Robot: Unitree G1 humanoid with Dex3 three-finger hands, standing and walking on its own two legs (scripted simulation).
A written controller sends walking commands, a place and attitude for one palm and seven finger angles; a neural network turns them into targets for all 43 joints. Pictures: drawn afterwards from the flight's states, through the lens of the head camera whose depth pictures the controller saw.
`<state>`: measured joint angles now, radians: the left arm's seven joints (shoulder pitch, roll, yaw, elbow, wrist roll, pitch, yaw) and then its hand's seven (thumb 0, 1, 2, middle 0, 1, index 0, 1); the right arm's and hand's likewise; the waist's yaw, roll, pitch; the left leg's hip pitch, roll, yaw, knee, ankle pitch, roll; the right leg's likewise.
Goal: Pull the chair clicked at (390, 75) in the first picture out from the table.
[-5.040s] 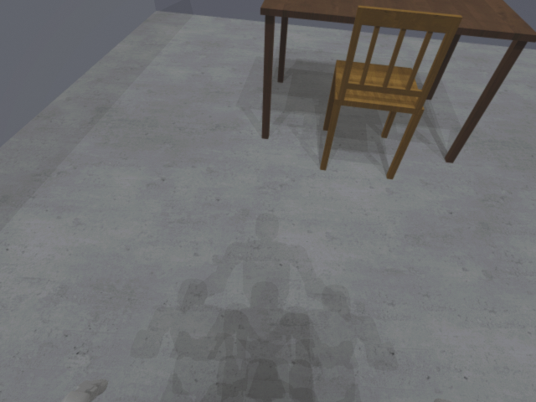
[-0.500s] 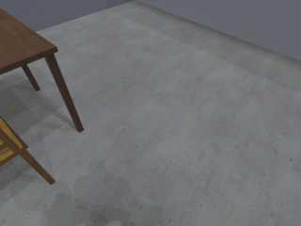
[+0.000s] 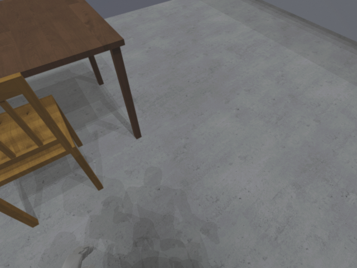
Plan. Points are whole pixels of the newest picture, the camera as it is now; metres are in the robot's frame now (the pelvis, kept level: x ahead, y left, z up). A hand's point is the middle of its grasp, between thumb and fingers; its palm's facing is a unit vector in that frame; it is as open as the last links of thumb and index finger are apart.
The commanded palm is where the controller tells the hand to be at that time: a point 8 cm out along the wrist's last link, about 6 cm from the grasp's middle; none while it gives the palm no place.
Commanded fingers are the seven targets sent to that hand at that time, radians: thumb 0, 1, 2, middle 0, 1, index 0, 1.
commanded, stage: turn to face it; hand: left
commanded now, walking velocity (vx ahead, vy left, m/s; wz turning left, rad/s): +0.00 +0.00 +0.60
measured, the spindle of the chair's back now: out of the picture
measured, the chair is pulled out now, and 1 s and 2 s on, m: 0.00 0.00 0.00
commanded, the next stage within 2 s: take the last steps up to it in 0.96 s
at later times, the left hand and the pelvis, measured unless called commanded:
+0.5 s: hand out of the picture -0.07 +0.22 -0.19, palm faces +0.37 -0.89 -0.25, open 7.4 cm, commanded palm none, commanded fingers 0.00 0.90 0.90 -0.20 -0.30 -0.20 -0.30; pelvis -0.02 +0.00 -0.01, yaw +20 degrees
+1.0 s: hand out of the picture -0.02 +0.21 -0.15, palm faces +0.47 -0.84 -0.27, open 7.3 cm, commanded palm none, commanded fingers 0.00 0.90 0.90 -0.20 -0.30 -0.20 -0.30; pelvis -0.03 -0.01 +0.00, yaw +28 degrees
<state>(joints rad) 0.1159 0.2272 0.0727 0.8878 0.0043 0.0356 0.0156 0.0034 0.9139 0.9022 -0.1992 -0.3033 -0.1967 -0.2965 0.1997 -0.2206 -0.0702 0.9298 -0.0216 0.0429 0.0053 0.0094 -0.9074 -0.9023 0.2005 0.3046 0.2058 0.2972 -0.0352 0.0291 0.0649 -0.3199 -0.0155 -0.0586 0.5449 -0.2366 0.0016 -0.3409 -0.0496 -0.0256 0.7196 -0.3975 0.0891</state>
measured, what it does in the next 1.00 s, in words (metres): steps on the spot, turning left: right foot, then left foot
